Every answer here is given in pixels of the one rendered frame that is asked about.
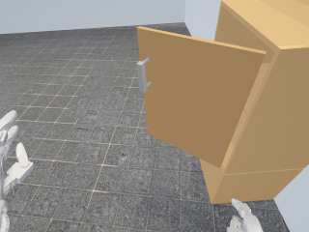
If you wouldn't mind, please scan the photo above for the left robot forearm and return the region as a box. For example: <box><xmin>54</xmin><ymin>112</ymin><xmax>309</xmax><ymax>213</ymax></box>
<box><xmin>0</xmin><ymin>198</ymin><xmax>12</xmax><ymax>232</ymax></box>

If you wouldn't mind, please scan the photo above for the handle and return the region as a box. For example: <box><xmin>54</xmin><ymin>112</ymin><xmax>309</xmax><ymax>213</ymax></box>
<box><xmin>136</xmin><ymin>58</ymin><xmax>152</xmax><ymax>93</ymax></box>

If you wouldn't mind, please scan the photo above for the left robot hand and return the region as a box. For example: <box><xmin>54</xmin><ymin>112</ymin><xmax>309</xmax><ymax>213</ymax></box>
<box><xmin>0</xmin><ymin>110</ymin><xmax>34</xmax><ymax>199</ymax></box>

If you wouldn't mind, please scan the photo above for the cupboard door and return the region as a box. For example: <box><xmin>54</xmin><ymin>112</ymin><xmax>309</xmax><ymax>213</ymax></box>
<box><xmin>136</xmin><ymin>26</ymin><xmax>267</xmax><ymax>168</ymax></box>

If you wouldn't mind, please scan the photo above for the right robot hand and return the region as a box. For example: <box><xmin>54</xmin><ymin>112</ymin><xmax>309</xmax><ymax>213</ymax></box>
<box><xmin>227</xmin><ymin>198</ymin><xmax>264</xmax><ymax>232</ymax></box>

